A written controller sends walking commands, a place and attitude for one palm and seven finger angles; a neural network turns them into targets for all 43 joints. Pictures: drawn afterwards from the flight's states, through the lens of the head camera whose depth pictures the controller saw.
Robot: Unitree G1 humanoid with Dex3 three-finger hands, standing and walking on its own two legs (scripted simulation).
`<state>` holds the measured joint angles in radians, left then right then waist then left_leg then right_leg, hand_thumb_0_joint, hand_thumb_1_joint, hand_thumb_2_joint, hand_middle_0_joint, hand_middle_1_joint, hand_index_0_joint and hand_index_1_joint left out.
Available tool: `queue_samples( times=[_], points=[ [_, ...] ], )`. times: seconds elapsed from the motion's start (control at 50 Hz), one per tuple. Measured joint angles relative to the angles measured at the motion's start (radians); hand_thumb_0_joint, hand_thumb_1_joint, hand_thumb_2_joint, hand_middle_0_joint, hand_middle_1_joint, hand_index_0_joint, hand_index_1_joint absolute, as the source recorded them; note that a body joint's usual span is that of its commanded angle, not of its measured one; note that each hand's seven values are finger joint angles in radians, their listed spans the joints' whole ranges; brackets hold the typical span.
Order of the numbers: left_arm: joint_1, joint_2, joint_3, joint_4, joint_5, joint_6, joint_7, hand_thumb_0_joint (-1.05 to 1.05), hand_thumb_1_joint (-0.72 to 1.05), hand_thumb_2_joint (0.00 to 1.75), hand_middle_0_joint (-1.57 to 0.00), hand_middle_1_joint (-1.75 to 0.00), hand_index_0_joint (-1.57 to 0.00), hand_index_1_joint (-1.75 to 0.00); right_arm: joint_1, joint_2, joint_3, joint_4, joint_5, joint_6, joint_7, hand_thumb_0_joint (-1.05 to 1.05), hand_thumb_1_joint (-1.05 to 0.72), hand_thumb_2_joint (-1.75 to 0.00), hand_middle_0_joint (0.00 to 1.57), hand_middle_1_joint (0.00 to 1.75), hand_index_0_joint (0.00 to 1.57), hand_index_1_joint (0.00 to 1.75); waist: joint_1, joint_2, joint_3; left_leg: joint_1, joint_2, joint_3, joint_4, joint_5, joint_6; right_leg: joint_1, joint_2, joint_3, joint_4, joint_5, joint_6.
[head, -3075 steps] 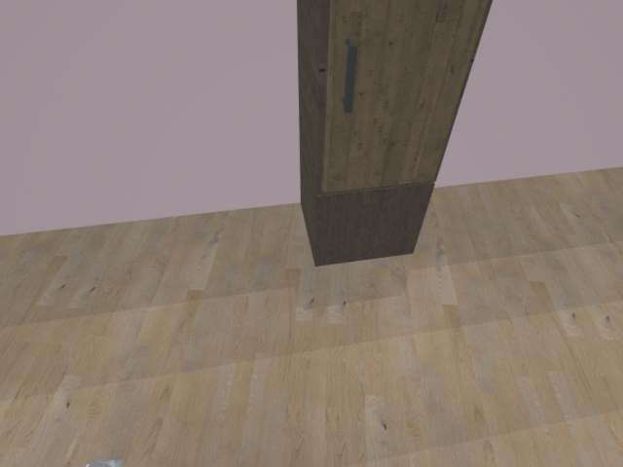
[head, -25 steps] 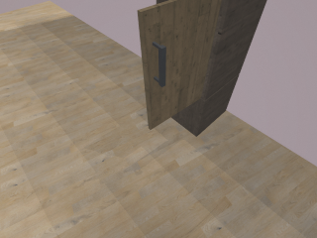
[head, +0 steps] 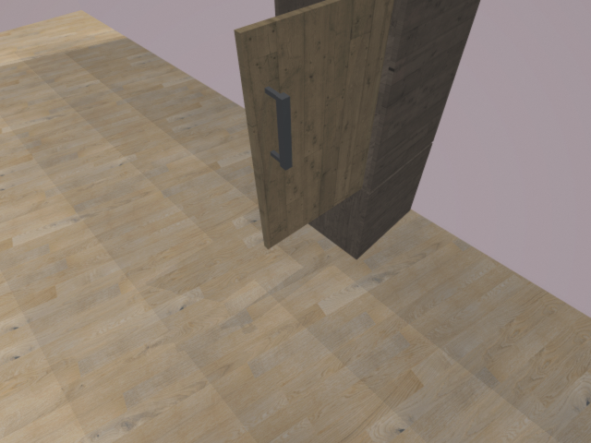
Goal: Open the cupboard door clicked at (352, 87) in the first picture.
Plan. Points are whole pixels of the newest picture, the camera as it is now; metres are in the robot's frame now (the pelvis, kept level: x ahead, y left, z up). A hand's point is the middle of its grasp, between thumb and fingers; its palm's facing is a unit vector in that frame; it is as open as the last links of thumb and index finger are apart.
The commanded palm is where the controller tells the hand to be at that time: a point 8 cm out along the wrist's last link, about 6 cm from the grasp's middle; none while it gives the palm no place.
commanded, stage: look to check the result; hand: left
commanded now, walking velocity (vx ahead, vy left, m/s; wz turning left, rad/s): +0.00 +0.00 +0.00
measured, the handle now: (278, 130) +0.67 +0.07 +0.05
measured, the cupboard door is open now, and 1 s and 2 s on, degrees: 85 85 85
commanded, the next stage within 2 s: stand and wait in 0.52 s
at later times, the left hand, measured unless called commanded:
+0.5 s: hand out of the picture +0.09 +0.23 -0.15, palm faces -0.01 -0.94 -0.34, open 7.4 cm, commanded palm none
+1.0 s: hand out of the picture +0.10 +0.23 -0.15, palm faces -0.02 -0.94 -0.34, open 7.4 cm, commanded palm none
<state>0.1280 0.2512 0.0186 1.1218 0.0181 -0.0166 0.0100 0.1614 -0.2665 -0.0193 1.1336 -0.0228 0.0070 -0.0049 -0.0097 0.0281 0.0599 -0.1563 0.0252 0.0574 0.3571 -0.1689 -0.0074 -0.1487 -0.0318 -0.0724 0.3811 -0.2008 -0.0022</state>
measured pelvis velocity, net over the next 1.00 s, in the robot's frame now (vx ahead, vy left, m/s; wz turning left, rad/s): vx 0.03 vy -0.01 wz -0.01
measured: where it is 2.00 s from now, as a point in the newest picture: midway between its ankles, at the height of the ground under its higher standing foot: outside the picture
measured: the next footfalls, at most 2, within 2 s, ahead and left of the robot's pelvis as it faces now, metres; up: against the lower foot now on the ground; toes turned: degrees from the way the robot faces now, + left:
none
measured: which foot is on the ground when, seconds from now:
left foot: down 0.00-1.00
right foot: down 0.00-1.00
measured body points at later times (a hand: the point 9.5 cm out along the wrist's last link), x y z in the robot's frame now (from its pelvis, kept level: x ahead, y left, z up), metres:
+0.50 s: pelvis +0.02 -0.01 +0.00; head +0.03 -0.03 +0.45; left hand +0.09 +0.28 -0.13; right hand +0.09 -0.30 -0.15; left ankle +0.02 +0.12 -0.75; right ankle +0.00 -0.12 -0.75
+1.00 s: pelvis +0.03 -0.01 +0.00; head +0.05 -0.02 +0.45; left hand +0.10 +0.28 -0.13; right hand +0.09 -0.30 -0.14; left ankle +0.02 +0.12 -0.75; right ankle +0.00 -0.12 -0.75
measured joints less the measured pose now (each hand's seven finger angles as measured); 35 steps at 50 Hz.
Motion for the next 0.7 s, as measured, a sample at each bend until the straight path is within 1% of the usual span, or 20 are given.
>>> queue_samples(
  times=[0.26, 0.44, 0.7],
  points=[
    [-0.006, 0.043, 0.000, 0.015, -0.003, -0.001, -0.001, 0.01, 0.90, 0.90, -0.20, -0.30, -0.20, -0.30, -0.023, -0.039, 0.004, 0.005, 0.002, 0.004, 0.003, 0.00, -0.91, -0.90, 0.20, 0.30, 0.20, 0.30, 0.003, 0.007, 0.006, 0.025, 0.013, -0.005, -0.028, 0.001, -0.014, 0.028, 0.015, -0.006, -0.034, 0.002, -0.011],
    [-0.014, 0.047, -0.003, 0.017, -0.003, -0.003, -0.002, 0.01, 0.90, 0.90, -0.20, -0.30, -0.20, -0.30, -0.048, -0.051, 0.007, -0.002, 0.003, 0.002, 0.003, 0.00, -0.91, -0.90, 0.20, 0.30, 0.20, 0.30, 0.006, 0.006, -0.002, 0.043, 0.018, -0.006, -0.042, -0.003, -0.019, 0.047, 0.021, -0.007, -0.050, -0.001, -0.015],
    [-0.022, 0.050, -0.006, 0.011, -0.003, -0.007, -0.002, 0.01, 0.90, 0.90, -0.20, -0.30, -0.20, -0.30, -0.059, -0.054, 0.009, -0.009, 0.003, 0.000, 0.002, 0.00, -0.91, -0.90, 0.20, 0.30, 0.20, 0.30, 0.007, -0.001, -0.007, 0.060, 0.021, -0.005, -0.053, -0.007, -0.022, 0.066, 0.025, -0.006, -0.067, -0.002, -0.016]
  ],
)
